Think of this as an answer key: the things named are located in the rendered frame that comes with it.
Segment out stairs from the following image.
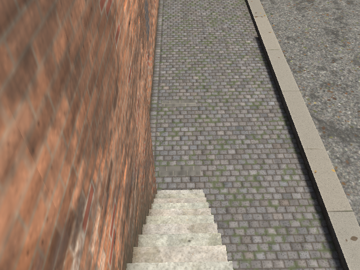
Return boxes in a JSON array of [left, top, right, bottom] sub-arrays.
[[126, 190, 233, 270]]

